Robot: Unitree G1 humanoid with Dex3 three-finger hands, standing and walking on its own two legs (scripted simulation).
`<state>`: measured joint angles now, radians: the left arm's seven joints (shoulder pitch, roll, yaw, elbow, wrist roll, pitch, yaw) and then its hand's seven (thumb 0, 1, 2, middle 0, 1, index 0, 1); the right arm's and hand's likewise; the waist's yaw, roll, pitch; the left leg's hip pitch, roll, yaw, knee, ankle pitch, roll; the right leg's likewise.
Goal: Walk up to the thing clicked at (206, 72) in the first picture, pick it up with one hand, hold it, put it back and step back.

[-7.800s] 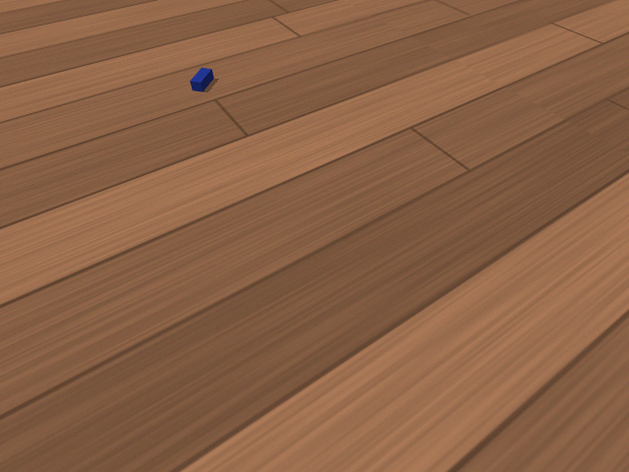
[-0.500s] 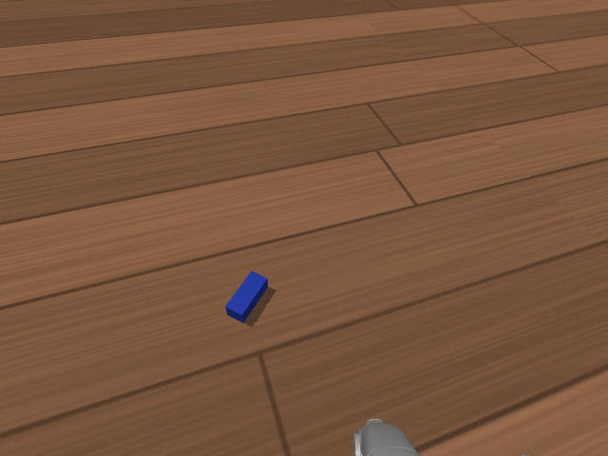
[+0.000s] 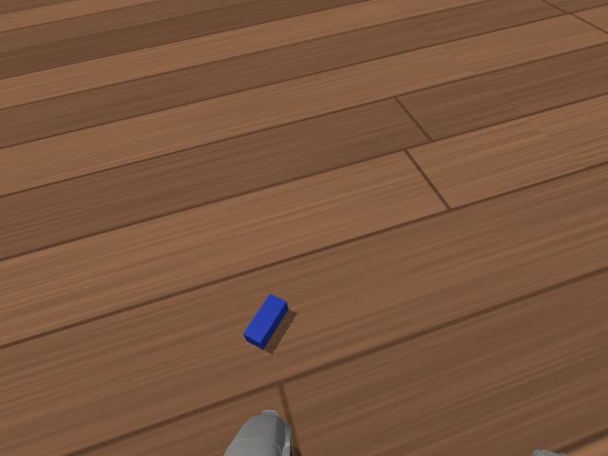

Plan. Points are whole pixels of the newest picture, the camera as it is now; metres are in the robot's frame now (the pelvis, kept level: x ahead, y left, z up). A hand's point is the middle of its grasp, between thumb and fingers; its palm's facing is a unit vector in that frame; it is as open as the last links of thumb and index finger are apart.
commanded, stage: walk up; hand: left
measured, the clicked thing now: (266, 321) +0.61 +0.25 -0.74
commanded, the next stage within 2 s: stand in 1.92 s
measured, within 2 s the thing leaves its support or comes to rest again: neither
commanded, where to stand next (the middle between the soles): +0.13 +0.01 m, yaw -1 degrees
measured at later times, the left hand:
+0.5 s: hand out of the picture +0.07 +0.31 -0.16, palm faces -0.05 -0.90 -0.43, open 7.4 cm
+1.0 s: hand (151, 420) +0.18 +0.28 -0.15, palm faces -0.02 -0.94 -0.33, open 7.4 cm
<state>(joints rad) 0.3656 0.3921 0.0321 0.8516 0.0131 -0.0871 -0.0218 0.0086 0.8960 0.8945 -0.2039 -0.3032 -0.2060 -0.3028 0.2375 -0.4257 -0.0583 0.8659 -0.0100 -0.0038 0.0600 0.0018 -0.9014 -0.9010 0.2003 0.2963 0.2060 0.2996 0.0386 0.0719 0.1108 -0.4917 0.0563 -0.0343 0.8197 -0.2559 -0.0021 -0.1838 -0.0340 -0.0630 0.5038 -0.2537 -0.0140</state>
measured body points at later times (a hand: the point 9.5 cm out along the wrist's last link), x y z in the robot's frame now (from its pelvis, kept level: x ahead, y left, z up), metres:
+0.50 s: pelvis +0.04 +0.02 -0.02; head +0.05 +0.01 +0.43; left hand +0.08 +0.35 -0.13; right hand +0.12 -0.30 -0.14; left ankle +0.11 +0.14 -0.74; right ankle +0.09 -0.10 -0.74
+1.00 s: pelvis +0.08 +0.03 +0.00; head +0.08 +0.04 +0.45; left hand +0.18 +0.33 -0.13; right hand +0.15 -0.28 -0.12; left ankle +0.08 +0.16 -0.74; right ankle +0.09 -0.10 -0.74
